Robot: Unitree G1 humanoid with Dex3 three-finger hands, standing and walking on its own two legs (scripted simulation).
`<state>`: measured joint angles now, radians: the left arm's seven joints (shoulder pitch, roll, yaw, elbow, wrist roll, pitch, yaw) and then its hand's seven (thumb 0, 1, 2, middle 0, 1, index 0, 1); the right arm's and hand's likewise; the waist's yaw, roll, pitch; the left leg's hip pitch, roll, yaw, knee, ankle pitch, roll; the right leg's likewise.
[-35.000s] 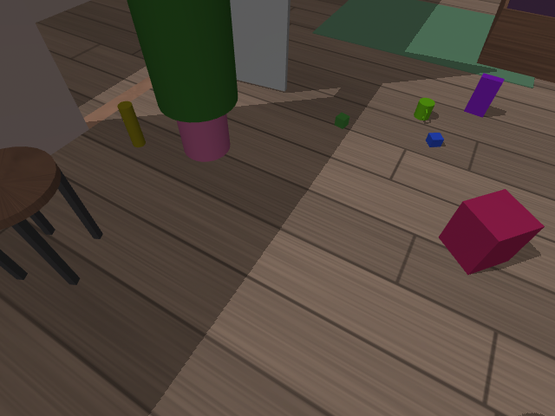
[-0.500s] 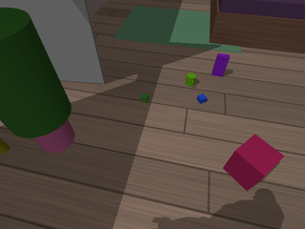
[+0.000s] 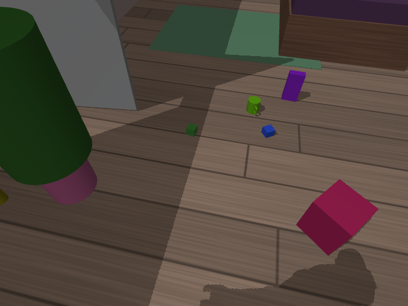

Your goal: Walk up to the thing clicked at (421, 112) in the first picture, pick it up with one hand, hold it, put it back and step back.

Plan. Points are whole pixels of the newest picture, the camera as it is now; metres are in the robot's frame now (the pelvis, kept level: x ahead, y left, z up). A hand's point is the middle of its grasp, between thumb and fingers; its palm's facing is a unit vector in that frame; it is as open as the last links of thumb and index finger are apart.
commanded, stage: stand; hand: right
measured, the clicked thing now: (254, 106) +1.52 -0.38 -0.73
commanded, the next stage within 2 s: walk up in 1.44 s
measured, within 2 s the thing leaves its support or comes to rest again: neither
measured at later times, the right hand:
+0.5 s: hand out of the picture +0.10 -0.25 -0.15, palm faces -0.02 +0.94 -0.35, open 7.4 cm
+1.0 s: hand out of the picture +0.09 -0.24 -0.15, palm faces -0.01 +0.94 -0.35, open 7.4 cm
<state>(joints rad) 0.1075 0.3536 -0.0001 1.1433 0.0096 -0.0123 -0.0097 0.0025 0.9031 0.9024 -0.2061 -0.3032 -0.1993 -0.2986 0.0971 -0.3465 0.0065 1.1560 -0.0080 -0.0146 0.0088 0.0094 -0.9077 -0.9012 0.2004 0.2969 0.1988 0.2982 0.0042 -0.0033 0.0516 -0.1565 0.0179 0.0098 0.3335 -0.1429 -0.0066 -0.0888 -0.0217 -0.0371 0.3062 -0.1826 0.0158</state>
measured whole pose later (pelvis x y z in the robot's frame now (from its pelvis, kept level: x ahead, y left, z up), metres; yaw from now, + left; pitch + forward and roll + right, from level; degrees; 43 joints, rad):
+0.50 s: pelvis +0.02 +0.01 +0.00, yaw -1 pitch -2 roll +0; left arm 0.10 0.36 0.00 1.14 0.01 -0.01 -0.01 0.00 0.90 0.90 -0.21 -0.30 -0.20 -0.30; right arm 0.08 -0.34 0.01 1.14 -0.01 -0.02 0.00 0.01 -0.91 -0.90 0.20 0.30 0.20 0.30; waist 0.01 -0.01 0.05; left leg -0.13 0.01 0.02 0.32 -0.16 0.00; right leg -0.07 -0.03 -0.02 0.29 -0.20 0.03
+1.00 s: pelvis +0.01 +0.01 +0.00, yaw -1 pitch -2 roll +0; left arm 0.11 0.35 0.00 1.13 0.01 -0.01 0.00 0.00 0.90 0.90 -0.21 -0.30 -0.20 -0.30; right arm 0.10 -0.35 0.00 1.14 -0.01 -0.01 0.00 0.01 -0.91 -0.90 0.20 0.30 0.20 0.30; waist 0.00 -0.01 0.05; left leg -0.13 0.00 0.03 0.32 -0.16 0.01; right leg -0.06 -0.04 -0.02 0.29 -0.19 0.03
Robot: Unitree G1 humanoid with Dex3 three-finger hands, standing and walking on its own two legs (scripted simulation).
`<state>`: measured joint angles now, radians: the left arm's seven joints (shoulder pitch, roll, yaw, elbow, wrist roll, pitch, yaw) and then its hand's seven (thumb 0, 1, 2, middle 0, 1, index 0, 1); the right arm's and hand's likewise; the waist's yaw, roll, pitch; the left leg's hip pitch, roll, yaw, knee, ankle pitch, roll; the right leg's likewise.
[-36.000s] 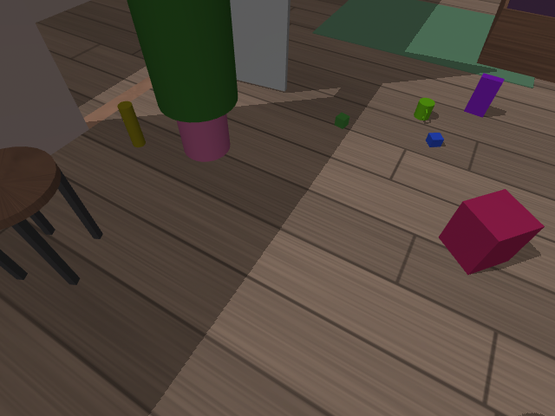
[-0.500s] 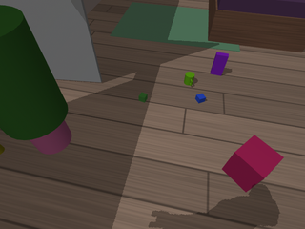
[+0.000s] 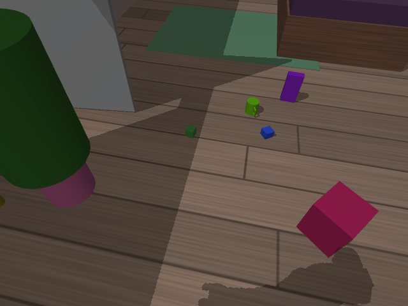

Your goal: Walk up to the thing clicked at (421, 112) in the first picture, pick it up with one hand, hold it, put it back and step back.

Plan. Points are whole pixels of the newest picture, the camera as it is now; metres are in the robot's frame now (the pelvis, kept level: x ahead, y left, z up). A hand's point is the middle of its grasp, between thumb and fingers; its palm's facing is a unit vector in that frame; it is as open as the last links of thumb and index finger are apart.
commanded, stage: stand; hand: right
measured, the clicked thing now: (252, 107) +1.50 -0.38 -0.73
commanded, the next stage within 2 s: walk up in 0.44 s
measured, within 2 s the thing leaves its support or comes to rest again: neither
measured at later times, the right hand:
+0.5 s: hand out of the picture +0.08 -0.26 -0.15, palm faces -0.01 +0.94 -0.34, open 7.4 cm
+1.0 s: hand (365, 276) +0.21 -0.38 -0.16, palm faces -0.03 +0.95 -0.30, open 7.4 cm
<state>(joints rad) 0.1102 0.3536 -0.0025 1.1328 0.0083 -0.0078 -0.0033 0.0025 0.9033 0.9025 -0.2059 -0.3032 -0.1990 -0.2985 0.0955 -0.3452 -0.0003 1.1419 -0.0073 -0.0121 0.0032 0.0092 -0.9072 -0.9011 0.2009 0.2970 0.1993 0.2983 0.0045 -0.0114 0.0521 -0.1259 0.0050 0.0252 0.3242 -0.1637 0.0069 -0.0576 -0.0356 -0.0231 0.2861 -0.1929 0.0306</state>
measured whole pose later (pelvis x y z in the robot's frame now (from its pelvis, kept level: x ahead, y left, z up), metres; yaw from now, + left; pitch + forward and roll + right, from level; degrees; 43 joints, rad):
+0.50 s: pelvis +0.00 +0.00 +0.00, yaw -1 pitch -2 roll +0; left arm 0.16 0.36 0.03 1.10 0.02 -0.01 -0.03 0.00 0.90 0.90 -0.21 -0.30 -0.20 -0.30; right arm 0.13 -0.35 -0.03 1.10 -0.03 -0.03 0.03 0.01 -0.91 -0.90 0.20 0.30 0.20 0.30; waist 0.01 -0.01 0.03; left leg -0.15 0.00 0.04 0.39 -0.28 0.03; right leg -0.12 -0.04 -0.02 0.44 -0.39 -0.02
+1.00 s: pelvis +0.13 -0.10 -0.01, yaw -2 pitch -3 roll +0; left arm 0.35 0.38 0.08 1.00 0.02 -0.07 -0.05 0.00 0.90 0.90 -0.21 -0.30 -0.20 -0.30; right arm 0.19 -0.44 -0.06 1.00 -0.01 -0.03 0.09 0.01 -0.91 -0.90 0.20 0.30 0.20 0.30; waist 0.04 0.07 0.05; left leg -0.52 0.03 -0.06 1.01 -0.25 0.00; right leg -0.12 -0.01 -0.09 0.42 -0.26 -0.03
